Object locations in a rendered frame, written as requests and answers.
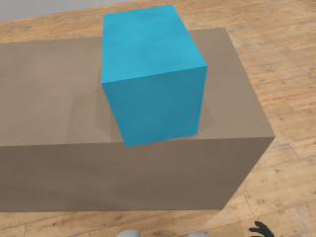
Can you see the carton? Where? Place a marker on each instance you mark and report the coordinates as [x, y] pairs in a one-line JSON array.
[[153, 75]]

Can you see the robot right hand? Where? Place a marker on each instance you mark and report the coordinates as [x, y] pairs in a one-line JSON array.
[[263, 229]]

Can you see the pedestal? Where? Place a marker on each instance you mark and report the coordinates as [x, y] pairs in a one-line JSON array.
[[61, 149]]

